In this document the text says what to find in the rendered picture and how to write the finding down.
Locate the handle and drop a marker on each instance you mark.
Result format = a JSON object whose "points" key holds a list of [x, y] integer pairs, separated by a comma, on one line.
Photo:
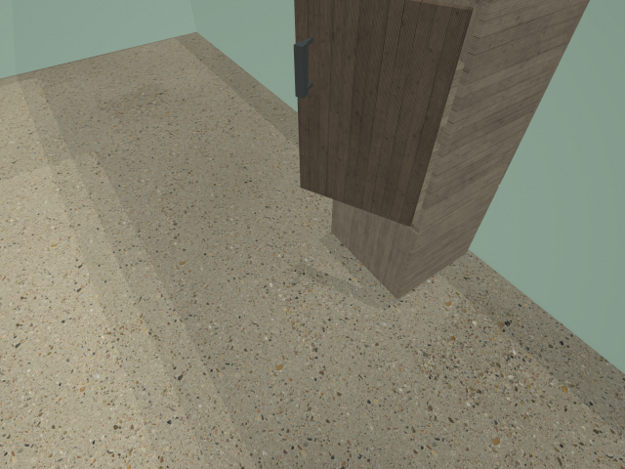
{"points": [[301, 68]]}

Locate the cupboard door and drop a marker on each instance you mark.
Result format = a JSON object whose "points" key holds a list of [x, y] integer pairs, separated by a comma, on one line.
{"points": [[381, 72]]}

